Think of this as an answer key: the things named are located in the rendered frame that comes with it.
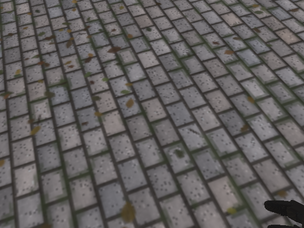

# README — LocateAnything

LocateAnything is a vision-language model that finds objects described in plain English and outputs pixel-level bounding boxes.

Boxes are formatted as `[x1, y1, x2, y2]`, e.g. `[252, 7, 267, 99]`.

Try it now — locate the right robot hand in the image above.
[264, 199, 304, 228]

